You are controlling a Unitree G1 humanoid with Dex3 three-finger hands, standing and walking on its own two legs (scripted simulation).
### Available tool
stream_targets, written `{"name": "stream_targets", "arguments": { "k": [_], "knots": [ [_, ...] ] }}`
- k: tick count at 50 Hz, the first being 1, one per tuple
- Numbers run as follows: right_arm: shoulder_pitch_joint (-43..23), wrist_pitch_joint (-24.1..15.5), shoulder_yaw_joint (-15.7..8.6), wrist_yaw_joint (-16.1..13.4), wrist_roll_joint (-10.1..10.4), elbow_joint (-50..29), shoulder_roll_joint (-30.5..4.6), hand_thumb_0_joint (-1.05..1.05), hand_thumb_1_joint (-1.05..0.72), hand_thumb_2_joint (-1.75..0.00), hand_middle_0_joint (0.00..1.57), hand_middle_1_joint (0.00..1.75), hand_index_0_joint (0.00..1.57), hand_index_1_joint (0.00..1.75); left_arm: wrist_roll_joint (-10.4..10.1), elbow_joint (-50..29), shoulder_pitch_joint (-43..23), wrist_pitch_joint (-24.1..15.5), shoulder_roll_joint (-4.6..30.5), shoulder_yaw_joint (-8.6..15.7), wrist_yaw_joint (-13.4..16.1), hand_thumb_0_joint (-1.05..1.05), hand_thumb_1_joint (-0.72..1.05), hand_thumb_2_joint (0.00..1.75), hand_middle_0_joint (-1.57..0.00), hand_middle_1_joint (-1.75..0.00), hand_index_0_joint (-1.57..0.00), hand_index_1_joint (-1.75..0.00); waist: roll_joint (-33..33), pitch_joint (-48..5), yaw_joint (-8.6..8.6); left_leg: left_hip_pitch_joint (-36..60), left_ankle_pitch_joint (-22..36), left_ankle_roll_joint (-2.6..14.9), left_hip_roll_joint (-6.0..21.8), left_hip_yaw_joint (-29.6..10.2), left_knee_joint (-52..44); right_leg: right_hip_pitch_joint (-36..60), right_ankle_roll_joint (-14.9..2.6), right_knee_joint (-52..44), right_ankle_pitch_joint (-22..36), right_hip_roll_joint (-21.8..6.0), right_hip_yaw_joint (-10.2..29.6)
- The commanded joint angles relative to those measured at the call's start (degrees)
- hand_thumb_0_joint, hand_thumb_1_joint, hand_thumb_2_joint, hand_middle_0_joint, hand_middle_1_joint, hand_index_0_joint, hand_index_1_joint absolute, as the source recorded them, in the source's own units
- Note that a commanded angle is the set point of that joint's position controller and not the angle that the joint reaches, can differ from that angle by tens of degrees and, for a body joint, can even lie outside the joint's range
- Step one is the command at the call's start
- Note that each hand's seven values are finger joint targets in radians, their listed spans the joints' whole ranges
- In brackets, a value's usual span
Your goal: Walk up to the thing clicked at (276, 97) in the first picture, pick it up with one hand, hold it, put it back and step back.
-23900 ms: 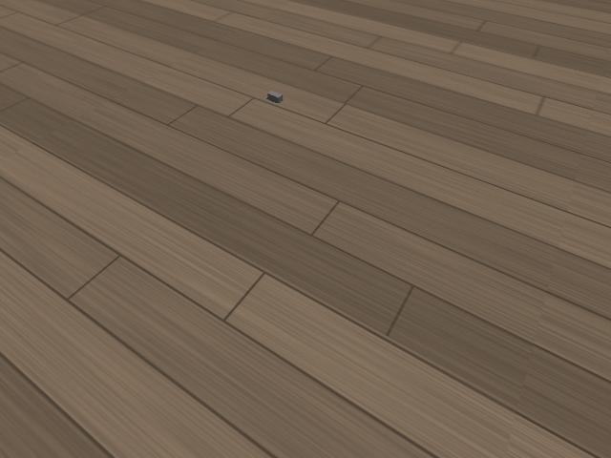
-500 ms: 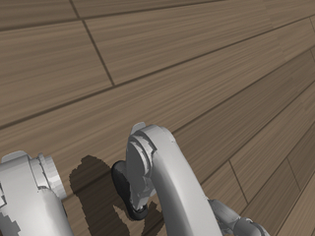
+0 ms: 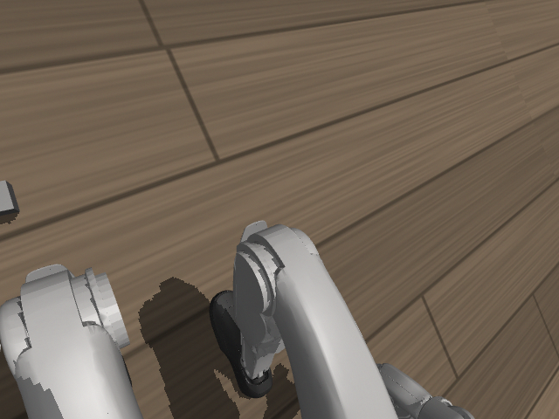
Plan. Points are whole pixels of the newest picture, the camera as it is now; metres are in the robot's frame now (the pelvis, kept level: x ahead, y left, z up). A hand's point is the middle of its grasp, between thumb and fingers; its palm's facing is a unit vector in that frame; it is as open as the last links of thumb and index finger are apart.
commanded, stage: settle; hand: left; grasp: from above
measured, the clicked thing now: out of the picture +0.42 +0.29 -0.29
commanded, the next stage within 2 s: lift in 0.48 s
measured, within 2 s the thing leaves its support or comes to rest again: neither
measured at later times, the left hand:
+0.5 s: hand out of the picture +0.39 +0.31 -0.16, palm faces -0.44 -0.14 -0.89, open 7.0 cm
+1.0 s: hand out of the picture +0.36 +0.32 -0.06, palm faces -0.44 -0.13 -0.89, open 7.0 cm
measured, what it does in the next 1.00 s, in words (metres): rises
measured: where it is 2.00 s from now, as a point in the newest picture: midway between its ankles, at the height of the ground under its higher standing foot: (187, 390)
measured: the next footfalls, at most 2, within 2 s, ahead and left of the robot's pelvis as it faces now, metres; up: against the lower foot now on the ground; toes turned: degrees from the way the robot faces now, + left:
none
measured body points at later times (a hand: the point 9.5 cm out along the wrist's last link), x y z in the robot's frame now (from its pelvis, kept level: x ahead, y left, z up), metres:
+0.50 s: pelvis +0.00 -0.01 +0.01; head +0.20 +0.08 +0.40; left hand +0.41 +0.31 -0.11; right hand +0.10 -0.26 -0.10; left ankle +0.07 +0.13 -0.28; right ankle +0.11 -0.10 -0.28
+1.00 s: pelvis -0.01 -0.01 +0.07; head +0.18 +0.06 +0.48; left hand +0.38 +0.33 -0.01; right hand +0.12 -0.26 -0.05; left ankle +0.07 +0.13 -0.28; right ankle +0.11 -0.10 -0.28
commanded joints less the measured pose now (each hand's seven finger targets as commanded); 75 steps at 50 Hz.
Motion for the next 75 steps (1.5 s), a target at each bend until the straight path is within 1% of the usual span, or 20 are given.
{"name": "stream_targets", "arguments": {
  "k": [1,2,3,5,6,11,16,21,26,28,30,33,38,41,47,50,56,64,66,75],
  "knots": [
    [10.16,0.6,-7.63,-0.79,1.36,0.81,-16.97,0.0,-0.91,-0.9,0.2,0.3,0.2,0.3,1.02,-12.97,-15.58,0.65,10.27,5.0,3.15,0.0,0.86,0.27,-1.2,-0.31,-1.23,-0.28,33.52,-41.53,-0.37,28.44,13.36,-0.86,1.05,5.29,-15.81,18.35,-2.5,-10.79,17.39,2.62,-1.21],
    [9.59,1.18,-8.48,-0.89,1.68,0.13,-16.96,0.0,-0.91,-0.9,0.2,0.3,0.2,0.3,1.04,-14.8,-13.9,1.04,12.95,7.99,3.4,0.0,0.88,0.26,-1.2,-0.33,-1.24,-0.29,35.06,-41.81,1.26,28.42,13.25,-1.0,1.02,5.67,-16.83,18.01,-2.78,-10.54,16.58,2.42,-0.73],
    [9.63,1.72,-9.25,-0.86,2.22,0.57,-16.03,0.0,-0.91,-0.9,0.2,0.3,0.2,0.3,0.88,-14.11,-11.6,1.84,8.12,5.81,2.7,0.0,0.91,0.28,-1.21,-0.33,-1.25,-0.29,34.63,-42.52,1.62,28.34,13.04,-1.05,1.05,5.68,-16.75,16.18,-3.02,-10.08,15.69,2.3,-0.42],
    [9.4,2.54,-10.6,-0.96,2.76,0.64,-16.16,0.0,-0.91,-0.9,0.2,0.3,0.2,0.3,0.95,-13.02,-12.58,2.91,6.29,5.16,1.66,0.0,0.92,0.23,-1.21,-0.32,-1.26,-0.27,32.35,-40.31,0.18,26.85,10.0,-0.81,0.86,5.76,-18.0,13.58,-3.07,-10.79,12.97,2.22,-0.28],
    [9.08,3.17,-11.32,-1.3,3.32,0.35,-16.13,0.0,-0.91,-0.9,0.2,0.3,0.2,0.3,0.45,-14.18,-11.67,3.57,6.13,5.67,0.96,0.0,0.9,0.22,-1.19,-0.33,-1.24,-0.28,31.87,-41.14,1.53,26.72,9.35,-0.74,0.81,5.59,-18.92,12.87,-3.18,-11.15,11.96,2.12,-0.08],
    [11.85,5.27,-13.42,-2.31,4.68,1.18,-14.9,0.0,-0.91,-0.9,0.2,0.3,0.2,0.3,-1.84,-13.18,-12.27,6.16,0.19,1.47,-4.6,0.0,0.9,0.2,-1.22,-0.27,-1.25,-0.24,24.69,-40.8,1.22,22.85,7.19,0.64,0.19,6.4,-18.68,12.6,-2.99,-13.55,8.67,1.96,2.54],
    [14.25,7.27,-14.5,-4.07,6.02,2.9,-13.14,0.0,-0.9,-0.9,0.2,0.3,0.2,0.3,-3.78,-16.4,-13.44,5.74,-1.86,-0.14,-10.42,0.0,0.86,0.2,-1.21,-0.21,-1.23,-0.19,19.7,-43.22,2.41,21.08,9.21,1.21,-0.56,7.55,-17.84,15.73,-2.8,-14.36,8.7,1.55,4.42],
    [13.11,10.21,-15.5,-6.69,6.55,0.7,-12.98,0.0,-0.9,-0.9,0.2,0.3,0.2,0.3,-2.21,-20.49,-14.34,3.79,1.01,2.09,-13.67,0.0,0.86,0.2,-1.21,-0.21,-1.23,-0.2,17.13,-43.93,4.13,20.37,9.61,1.09,-1.4,9.38,-18.06,18.13,-3.46,-16.18,6.98,1.1,5.99],
    [13.04,12.46,-16.02,-9.31,6.49,0.47,-11.94,0.0,-0.9,-0.9,0.2,0.3,0.2,0.3,0.05,-24.94,-14.61,2.33,2.15,4.0,-14.32,0.0,0.87,0.21,-1.23,-0.17,-1.24,-0.17,20.06,-46.39,5.59,23.9,9.6,0.71,-2.0,10.81,-19.15,17.05,-3.9,-16.85,6.35,0.36,6.61],
    [13.3,13.48,-16.2,-9.99,6.73,0.31,-10.89,0.0,-0.9,-0.9,0.2,0.3,0.2,0.3,0.71,-27.73,-15.26,2.15,2.92,4.51,-13.84,0.0,0.89,0.23,-1.26,-0.16,-1.26,-0.16,21.28,-51.37,6.29,25.2,10.95,0.74,-1.93,11.13,-19.35,20.03,-3.79,-16.63,7.51,0.47,8.0],
    [13.52,13.98,-16.74,-10.71,6.82,0.33,-10.97,0.0,-0.92,-0.91,0.2,0.3,0.2,0.3,0.89,-27.17,-14.33,2.63,1.23,3.88,-13.58,0.0,0.88,0.23,-1.28,-0.17,-1.28,-0.17,21.64,-49.74,6.23,26.44,10.58,0.68,-1.98,11.3,-20.74,17.68,-3.98,-17.29,7.56,0.02,7.19],
    [14.2,14.69,-17.62,-11.7,7.28,0.38,-11.15,0.0,-0.91,-0.91,0.2,0.3,0.2,0.3,0.21,-27.51,-13.99,3.72,1.48,4.22,-13.98,0.0,0.86,0.22,-1.22,-0.16,-1.23,-0.15,21.89,-49.56,6.72,28.77,9.96,0.69,-2.09,11.58,-22.91,16.57,-4.01,-18.45,7.7,-0.4,6.6],
    [14.33,16.04,-19.12,-12.76,8.51,-0.04,-9.73,0.0,-0.91,-0.91,0.2,0.3,0.2,0.3,-2.71,-31.99,-13.18,5.35,0.55,2.34,-18.05,0.0,0.87,0.26,-1.25,-0.16,-1.25,-0.16,21.15,-53.17,8.48,31.34,10.11,1.15,-2.24,12.36,-25.87,20.15,-3.91,-21.16,7.8,-0.52,8.3],
    [14.49,16.74,-19.56,-13.63,9.19,-0.39,-9.51,0.0,-0.91,-0.9,0.2,0.3,0.2,0.3,-3.35,-33.65,-10.24,5.39,-1.93,1.02,-20.59,0.0,0.87,0.3,-1.25,-0.17,-1.25,-0.17,19.23,-51.86,8.63,31.98,9.83,1.27,-2.58,12.48,-27.64,20.53,-3.88,-22.36,8.16,-0.84,7.9],
    [14.28,18.12,-20.33,-15.25,10.8,-2.7,-9.03,0.0,-0.91,-0.9,0.2,0.3,0.2,0.3,-4.95,-41.51,-7.19,4.69,-2.05,0.54,-24.45,0.0,0.9,0.3,-1.27,-0.19,-1.27,-0.19,16.17,-51.42,9.7,34.31,7.47,1.66,-2.98,12.19,-32.31,22.97,-3.72,-26.7,5.86,-1.22,8.63],
    [13.72,18.5,-20.57,-16.01,11.77,-3.62,-8.49,0.0,-0.91,-0.9,0.2,0.3,0.2,0.3,-5.83,-46.52,-4.29,4.52,-2.07,0.48,-24.92,0.0,0.93,0.3,-1.27,-0.22,-1.29,-0.21,17.01,-54.37,11.4,38.25,8.0,1.54,-3.1,12.38,-35.29,26.02,-3.55,-28.76,6.29,-1.29,9.14],
    [13.17,19.33,-20.96,-17.45,13.14,-4.58,-7.76,0.0,-0.91,-0.9,0.2,0.3,0.2,0.3,-7.03,-52.48,-0.41,5.76,-2.36,0.62,-25.48,0.0,0.89,0.31,-1.27,-0.18,-1.27,-0.19,15.92,-54.23,11.54,45.34,9.84,1.53,-2.8,11.74,-41.23,30.77,-3.16,-33.44,8.54,-1.67,9.3],
    [10.63,20.07,-20.98,-19.74,14.51,-6.26,-6.23,0.0,-0.9,-0.9,0.2,0.3,0.2,0.3,-8.87,-57.45,6.82,8.78,-3.86,-0.34,-26.82,0.0,0.82,0.31,-1.25,-0.15,-1.24,-0.17,14.97,-51.03,12.31,53.74,7.85,1.52,-3.04,12.11,-51.14,40.71,-2.78,-43.4,6.06,-1.76,11.17],
    [9.99,20.11,-20.99,-20.22,14.92,-6.64,-5.85,0.0,-0.91,-0.9,0.2,0.3,0.2,0.3,-9.46,-59.4,7.59,9.62,-6.09,-2.41,-27.41,0.0,0.8,0.32,-1.25,-0.14,-1.23,-0.17,15.41,-48.66,11.34,56.38,6.59,1.34,-2.96,11.64,-54.83,42.33,-2.67,-46.05,5.63,-1.78,11.13],
    [7.9,19.83,-20.32,-22.1,16.24,-6.22,-4.07,0.0,-0.91,-0.91,0.2,0.3,0.2,0.3,-9.46,-63.13,13.09,11.35,-6.23,-1.71,-27.91,0.0,0.82,0.34,-1.29,-0.13,-1.26,-0.17,14.8,-43.01,12.06,69.71,7.87,0.77,-2.99,11.37,-68.43,54.86,-2.48,-58.28,6.88,-1.83,12.17]
  ]
}}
